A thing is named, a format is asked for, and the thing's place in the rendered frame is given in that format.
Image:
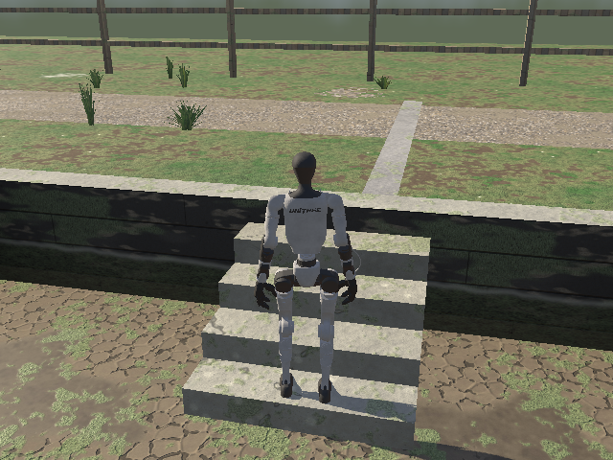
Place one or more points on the left robot shin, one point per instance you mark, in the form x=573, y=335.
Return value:
x=285, y=353

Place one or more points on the left robot forearm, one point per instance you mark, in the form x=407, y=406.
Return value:
x=265, y=260

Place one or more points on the robot right hand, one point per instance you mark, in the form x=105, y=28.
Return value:
x=352, y=290

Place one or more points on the right robot upper arm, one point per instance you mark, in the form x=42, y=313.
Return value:
x=335, y=202

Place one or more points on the right robot forearm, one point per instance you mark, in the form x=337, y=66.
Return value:
x=345, y=253

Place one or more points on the right robot shin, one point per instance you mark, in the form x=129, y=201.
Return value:
x=326, y=357

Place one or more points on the robot shin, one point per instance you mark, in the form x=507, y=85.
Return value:
x=326, y=357
x=285, y=353

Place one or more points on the robot left hand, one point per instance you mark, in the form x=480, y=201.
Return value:
x=258, y=293

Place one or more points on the left robot upper arm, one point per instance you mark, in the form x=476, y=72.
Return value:
x=275, y=203

